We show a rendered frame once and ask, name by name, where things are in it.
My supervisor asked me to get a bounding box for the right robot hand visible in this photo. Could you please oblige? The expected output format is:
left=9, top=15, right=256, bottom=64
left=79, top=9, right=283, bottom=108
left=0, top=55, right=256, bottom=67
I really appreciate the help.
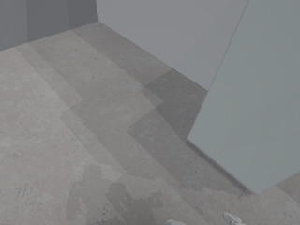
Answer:
left=222, top=212, right=246, bottom=225

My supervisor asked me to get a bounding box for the fridge door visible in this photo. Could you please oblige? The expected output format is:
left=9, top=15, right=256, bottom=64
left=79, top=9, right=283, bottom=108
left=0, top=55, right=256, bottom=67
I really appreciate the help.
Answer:
left=188, top=0, right=300, bottom=194

